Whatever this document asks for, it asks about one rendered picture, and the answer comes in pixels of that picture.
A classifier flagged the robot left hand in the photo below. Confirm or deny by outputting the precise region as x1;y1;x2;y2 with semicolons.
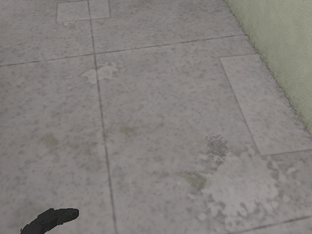
20;208;79;234

